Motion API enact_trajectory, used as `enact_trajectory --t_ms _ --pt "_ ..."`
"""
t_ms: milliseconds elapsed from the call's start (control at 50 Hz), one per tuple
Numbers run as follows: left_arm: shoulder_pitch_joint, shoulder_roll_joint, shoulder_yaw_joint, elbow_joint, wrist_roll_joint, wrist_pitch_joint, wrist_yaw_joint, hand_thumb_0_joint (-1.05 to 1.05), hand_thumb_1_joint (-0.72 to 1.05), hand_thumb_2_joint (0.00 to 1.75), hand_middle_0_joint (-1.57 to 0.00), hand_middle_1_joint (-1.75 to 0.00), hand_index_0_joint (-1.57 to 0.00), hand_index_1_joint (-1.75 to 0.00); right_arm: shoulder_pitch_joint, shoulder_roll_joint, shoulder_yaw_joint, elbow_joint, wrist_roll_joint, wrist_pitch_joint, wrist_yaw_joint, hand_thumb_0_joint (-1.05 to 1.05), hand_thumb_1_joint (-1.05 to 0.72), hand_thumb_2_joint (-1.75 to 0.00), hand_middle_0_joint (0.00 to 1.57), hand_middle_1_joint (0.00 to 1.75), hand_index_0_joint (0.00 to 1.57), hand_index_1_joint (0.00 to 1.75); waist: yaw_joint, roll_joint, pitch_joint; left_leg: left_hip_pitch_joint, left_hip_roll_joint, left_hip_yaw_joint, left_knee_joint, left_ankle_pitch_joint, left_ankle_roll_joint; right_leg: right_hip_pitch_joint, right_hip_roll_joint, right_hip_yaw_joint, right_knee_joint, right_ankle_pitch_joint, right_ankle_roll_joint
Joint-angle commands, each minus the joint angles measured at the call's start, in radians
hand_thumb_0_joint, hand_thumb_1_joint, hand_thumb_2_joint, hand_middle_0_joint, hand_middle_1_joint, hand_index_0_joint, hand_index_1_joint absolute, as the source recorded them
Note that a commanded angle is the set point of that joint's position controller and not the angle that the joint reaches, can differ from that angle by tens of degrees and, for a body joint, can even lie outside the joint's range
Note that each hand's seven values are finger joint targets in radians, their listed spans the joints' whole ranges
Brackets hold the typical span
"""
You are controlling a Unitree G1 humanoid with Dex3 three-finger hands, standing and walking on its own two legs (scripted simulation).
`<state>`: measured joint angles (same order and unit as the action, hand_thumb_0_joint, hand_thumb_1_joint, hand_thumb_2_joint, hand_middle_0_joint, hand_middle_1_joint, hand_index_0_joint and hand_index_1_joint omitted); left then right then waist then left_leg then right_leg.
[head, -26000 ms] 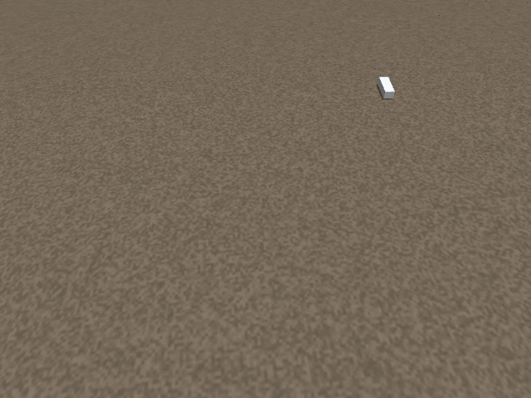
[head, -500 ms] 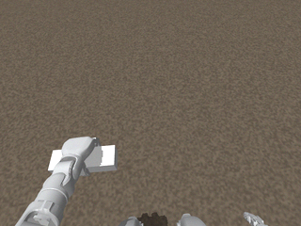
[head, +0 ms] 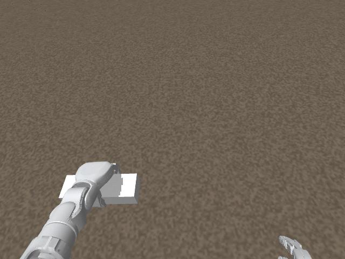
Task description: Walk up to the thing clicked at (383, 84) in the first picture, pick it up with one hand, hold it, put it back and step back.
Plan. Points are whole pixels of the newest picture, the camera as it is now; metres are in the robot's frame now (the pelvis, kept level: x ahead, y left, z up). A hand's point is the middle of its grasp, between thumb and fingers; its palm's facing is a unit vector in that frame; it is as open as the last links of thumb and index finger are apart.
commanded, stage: hold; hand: left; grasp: from above
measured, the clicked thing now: (101, 189) +0.31 +0.23 -0.08
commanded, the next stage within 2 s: crouch in 1.48 s
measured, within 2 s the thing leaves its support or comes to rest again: neither
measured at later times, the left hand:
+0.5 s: hand (99, 195) +0.28 +0.21 -0.03, palm faces -0.46 -0.02 -0.89, open 9.6 cm
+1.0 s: hand (99, 195) +0.27 +0.21 -0.02, palm faces -0.45 -0.03 -0.89, open 9.7 cm
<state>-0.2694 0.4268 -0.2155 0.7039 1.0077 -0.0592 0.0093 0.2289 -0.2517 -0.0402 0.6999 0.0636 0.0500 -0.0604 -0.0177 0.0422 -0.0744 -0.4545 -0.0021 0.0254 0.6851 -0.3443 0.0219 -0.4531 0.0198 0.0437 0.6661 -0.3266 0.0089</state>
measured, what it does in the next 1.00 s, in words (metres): stands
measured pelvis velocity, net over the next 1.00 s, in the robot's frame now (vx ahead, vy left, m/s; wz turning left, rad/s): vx -0.02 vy -0.01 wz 0.00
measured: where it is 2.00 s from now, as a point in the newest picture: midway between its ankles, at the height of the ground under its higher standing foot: outside the picture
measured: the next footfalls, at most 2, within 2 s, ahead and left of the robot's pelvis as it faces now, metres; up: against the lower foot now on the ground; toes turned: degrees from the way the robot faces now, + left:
none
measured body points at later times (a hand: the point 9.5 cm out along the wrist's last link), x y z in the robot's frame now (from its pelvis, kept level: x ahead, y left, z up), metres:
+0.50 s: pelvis -0.01 +0.00 +0.01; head +0.00 -0.03 +0.46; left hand +0.30 +0.21 +0.02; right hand +0.13 -0.26 -0.11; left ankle +0.00 +0.10 -0.72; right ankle +0.00 -0.13 -0.72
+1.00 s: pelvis -0.02 -0.01 +0.02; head -0.01 -0.03 +0.47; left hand +0.29 +0.21 +0.04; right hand +0.14 -0.26 -0.10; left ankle +0.00 +0.10 -0.72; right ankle +0.00 -0.13 -0.72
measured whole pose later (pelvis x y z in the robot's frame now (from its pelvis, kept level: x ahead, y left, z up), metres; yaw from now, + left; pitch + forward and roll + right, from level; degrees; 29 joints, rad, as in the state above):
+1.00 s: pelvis -0.02 -0.01 +0.02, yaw +0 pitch +1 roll +0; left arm -0.22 0.42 -0.24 0.58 0.98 -0.06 -0.05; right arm 0.16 -0.25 -0.01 0.69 0.08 0.07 -0.08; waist 0.01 0.06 -0.01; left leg -0.28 0.00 0.03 0.50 -0.24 0.01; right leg -0.29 0.02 0.05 0.51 -0.24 0.00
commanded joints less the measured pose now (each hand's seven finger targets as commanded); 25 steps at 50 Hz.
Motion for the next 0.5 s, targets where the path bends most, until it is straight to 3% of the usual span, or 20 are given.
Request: enact_trajectory --t_ms 0,80,120,300,480 --pt "-0.314 0.209 0.098 -0.209 -0.01 -0.004 0.037 0.0 0.63 0.76 -0.91 -0.78 -0.95 -0.74 -0.033 -0.146 -0.048 -0.123 -0.001 -0.034 -0.007 0.0 -0.9 -0.9 0.2 0.3 0.2 0.3 0.002 0.002 -0.264 0.186 -0.006 -0.024 -0.093 0.351 -0.01 0.105 0.031 -0.021 -0.084 0.281 -0.029" --pt "-0.316 0.204 0.091 -0.212 -0.012 -0.003 0.033 0.0 0.61 0.78 -0.9 -0.79 -0.94 -0.75 -0.038 -0.145 -0.045 -0.12 0.0 -0.032 -0.008 0.0 -0.9 -0.9 0.2 0.3 0.2 0.3 -0.004 0.001 -0.247 0.199 -0.003 -0.023 -0.115 0.344 -0.011 0.112 0.032 -0.022 -0.099 0.272 -0.03" --pt "-0.305 0.207 0.093 -0.219 -0.013 -0.003 0.03 0.0 0.61 0.81 -0.91 -0.8 -0.95 -0.76 -0.056 -0.144 -0.044 -0.129 0.002 -0.03 -0.01 0.0 -0.9 -0.9 0.2 0.3 0.2 0.3 0.009 -0.008 -0.241 0.21 -0.007 -0.02 -0.127 0.328 -0.009 0.123 0.029 -0.021 -0.117 0.262 -0.028" --pt "-0.273 0.207 0.095 -0.22 -0.019 -0.002 0.012 0.0 0.61 0.8 -0.9 -0.81 -0.94 -0.77 -0.091 -0.137 -0.034 -0.138 0.003 -0.027 -0.013 0.0 -0.9 -0.9 0.2 0.3 0.2 0.3 0.016 -0.009 -0.183 0.219 -0.008 -0.016 -0.175 0.25 -0.007 0.136 0.024 -0.016 -0.166 0.196 -0.028" --pt "-0.276 0.205 0.096 -0.247 -0.026 -0.01 0.003 0.0 0.63 0.8 -0.91 -0.85 -0.95 -0.81 -0.117 -0.134 -0.026 -0.144 0.003 -0.026 -0.019 0.0 -0.9 -0.9 0.2 0.3 0.2 0.3 0.015 -0.027 -0.178 0.245 -0.012 -0.009 -0.198 0.24 -0.002 0.16 0.02 -0.009 -0.197 0.189 -0.023"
